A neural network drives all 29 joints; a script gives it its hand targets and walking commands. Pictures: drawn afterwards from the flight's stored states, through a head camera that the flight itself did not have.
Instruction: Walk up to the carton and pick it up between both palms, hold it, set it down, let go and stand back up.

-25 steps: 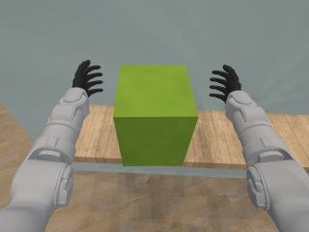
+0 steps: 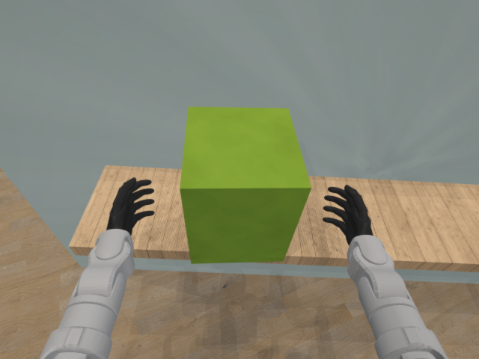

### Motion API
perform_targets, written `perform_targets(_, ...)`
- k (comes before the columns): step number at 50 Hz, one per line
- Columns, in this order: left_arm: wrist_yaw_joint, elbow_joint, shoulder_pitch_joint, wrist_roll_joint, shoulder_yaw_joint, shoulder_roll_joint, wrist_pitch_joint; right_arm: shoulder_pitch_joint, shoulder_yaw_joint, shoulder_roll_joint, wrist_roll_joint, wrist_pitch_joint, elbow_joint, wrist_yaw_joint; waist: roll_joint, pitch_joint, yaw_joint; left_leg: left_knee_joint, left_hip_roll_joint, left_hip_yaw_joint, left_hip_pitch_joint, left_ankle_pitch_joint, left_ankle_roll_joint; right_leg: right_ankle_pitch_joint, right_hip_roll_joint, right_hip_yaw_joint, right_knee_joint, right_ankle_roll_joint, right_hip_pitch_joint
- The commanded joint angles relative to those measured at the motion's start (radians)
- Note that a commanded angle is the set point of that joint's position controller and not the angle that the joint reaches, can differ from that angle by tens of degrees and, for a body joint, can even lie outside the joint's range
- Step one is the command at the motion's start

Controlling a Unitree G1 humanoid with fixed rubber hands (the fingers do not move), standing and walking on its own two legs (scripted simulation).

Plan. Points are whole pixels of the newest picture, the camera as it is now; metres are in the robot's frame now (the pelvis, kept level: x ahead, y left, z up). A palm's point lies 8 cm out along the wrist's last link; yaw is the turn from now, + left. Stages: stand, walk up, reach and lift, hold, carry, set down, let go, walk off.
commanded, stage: set down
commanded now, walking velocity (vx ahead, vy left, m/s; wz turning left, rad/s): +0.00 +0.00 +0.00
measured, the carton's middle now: (238, 188) +0.46 +0.04 +0.01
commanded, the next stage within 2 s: none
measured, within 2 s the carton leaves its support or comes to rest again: neither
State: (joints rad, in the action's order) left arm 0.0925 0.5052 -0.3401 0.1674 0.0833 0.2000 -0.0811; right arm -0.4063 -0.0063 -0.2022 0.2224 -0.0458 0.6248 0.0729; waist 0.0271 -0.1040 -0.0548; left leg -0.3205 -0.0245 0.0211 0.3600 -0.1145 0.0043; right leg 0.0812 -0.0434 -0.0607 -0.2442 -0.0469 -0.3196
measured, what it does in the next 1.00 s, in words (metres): stands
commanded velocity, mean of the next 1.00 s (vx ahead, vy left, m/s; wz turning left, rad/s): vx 0.00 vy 0.00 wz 0.00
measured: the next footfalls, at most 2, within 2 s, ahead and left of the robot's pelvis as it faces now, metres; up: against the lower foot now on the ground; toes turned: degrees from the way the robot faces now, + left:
none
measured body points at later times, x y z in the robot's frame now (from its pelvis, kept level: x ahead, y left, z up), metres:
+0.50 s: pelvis +0.00 +0.00 -0.01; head +0.01 +0.01 +0.44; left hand +0.27 +0.22 -0.03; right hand +0.30 -0.17 -0.02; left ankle +0.02 +0.12 -0.75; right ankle +0.02 -0.09 -0.75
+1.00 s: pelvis +0.02 +0.00 -0.01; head +0.05 +0.02 +0.44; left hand +0.25 +0.22 -0.04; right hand +0.26 -0.19 -0.04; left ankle +0.02 +0.12 -0.75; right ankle +0.02 -0.09 -0.75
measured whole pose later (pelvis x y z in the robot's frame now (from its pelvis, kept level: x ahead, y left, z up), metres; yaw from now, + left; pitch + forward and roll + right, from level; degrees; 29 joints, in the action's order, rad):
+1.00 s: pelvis +0.02 +0.00 -0.01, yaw -1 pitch +6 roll +0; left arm 0.12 0.54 0.09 0.14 -0.01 0.17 0.36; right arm 0.02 0.10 -0.16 0.24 0.45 0.71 -0.04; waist 0.05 -0.06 -0.03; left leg -0.46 -0.03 0.04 0.34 -0.23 0.01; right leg 0.21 -0.04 -0.04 -0.44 -0.05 -0.34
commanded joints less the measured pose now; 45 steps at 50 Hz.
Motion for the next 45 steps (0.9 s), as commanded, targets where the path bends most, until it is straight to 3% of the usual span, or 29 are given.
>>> perform_targets(1,0.0,-0.243,-0.35,0.009,-0.005,0.101,0.102,-0.388,-0.028,-0.124,0.002,0.087,-0.246,-0.016,-0.062,-0.522,0.0,-0.002,0.013,-0.022,-0.2,0.254,0.024,-0.22,0.018,0.074,-0.03,0.02,0.3)
perform_targets(10,0.021,-0.091,-0.26,0.003,-0.018,0.096,0.279,-0.281,-0.037,-0.106,-0.044,0.203,-0.172,-0.042,-0.055,-0.396,-0.007,0.013,0.012,-0.02,-0.143,0.092,0.03,-0.069,0.021,0.085,-0.024,0.02,0.251)
perform_targets(18,0.039,0.033,-0.165,0.008,-0.031,0.074,0.445,-0.171,-0.019,-0.077,-0.071,0.328,-0.104,-0.051,-0.021,-0.401,-0.01,-0.025,0.021,-0.006,-0.074,0.052,0.02,-0.06,0.025,0.104,-0.075,0.023,0.247)
perform_targets(24,0.038,0.065,-0.083,0.018,-0.049,0.063,0.524,-0.08,-0.002,-0.064,-0.068,0.41,-0.064,-0.062,-0.018,-0.364,-0.002,-0.054,0.028,-0.001,-0.041,0.026,0.024,-0.034,0.025,0.113,-0.106,0.024,0.209)
perform_targets(35,0.041,0.045,0.028,0.037,-0.08,0.069,0.567,0.037,0.022,-0.066,-0.04,0.495,-0.022,-0.092,-0.037,-0.31,0.002,-0.1,0.039,0.007,0.008,-0.004,0.037,0.011,0.021,0.118,-0.16,0.032,0.139)
perform_targets(45,0.019,0.0,0.159,0.007,-0.051,0.065,0.532,0.141,0.039,-0.079,-0.022,0.534,-0.01,-0.097,-0.026,-0.286,-0.008,-0.102,0.046,0.015,-0.011,0.058,0.039,-0.085,0.012,0.119,-0.173,0.05,0.176)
